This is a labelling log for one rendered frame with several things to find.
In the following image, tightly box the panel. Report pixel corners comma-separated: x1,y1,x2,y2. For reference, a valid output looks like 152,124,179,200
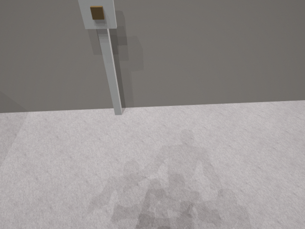
78,0,122,115

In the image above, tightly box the button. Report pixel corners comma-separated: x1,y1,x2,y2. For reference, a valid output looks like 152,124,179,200
90,6,104,20

